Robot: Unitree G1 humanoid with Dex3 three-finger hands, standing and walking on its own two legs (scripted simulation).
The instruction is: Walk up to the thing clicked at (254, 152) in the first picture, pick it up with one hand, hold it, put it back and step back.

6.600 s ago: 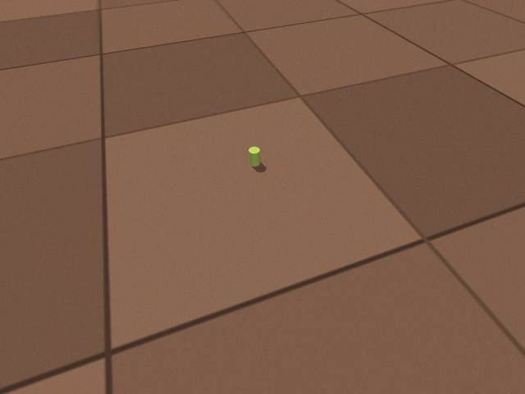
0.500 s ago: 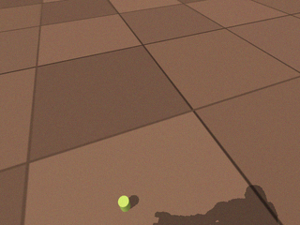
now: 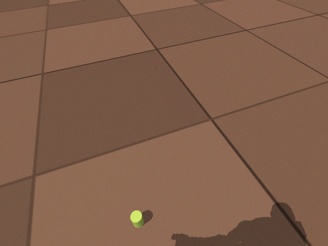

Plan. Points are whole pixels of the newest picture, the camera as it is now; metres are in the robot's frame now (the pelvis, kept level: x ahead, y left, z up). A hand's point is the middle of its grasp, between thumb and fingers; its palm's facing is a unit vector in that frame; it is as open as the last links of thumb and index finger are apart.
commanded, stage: stand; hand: left
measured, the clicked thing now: (137, 219) +0.44 +0.23 -0.73
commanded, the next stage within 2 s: none
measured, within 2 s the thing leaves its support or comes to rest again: neither
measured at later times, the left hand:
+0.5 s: hand out of the picture +0.06 +0.25 -0.16, palm faces -0.03 -0.94 -0.34, open 7.4 cm
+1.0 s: hand out of the picture +0.07 +0.25 -0.16, palm faces -0.03 -0.94 -0.34, open 7.4 cm
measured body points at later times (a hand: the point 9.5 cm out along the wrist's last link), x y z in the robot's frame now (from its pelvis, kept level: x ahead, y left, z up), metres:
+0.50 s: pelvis -0.01 +0.00 +0.00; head +0.00 +0.00 +0.45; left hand +0.06 +0.30 -0.13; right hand +0.05 -0.31 -0.14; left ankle +0.00 +0.14 -0.75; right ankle +0.00 -0.13 -0.75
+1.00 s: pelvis +0.00 +0.00 +0.00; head +0.01 +0.00 +0.45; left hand +0.08 +0.30 -0.13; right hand +0.07 -0.30 -0.13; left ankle +0.00 +0.14 -0.75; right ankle +0.00 -0.13 -0.75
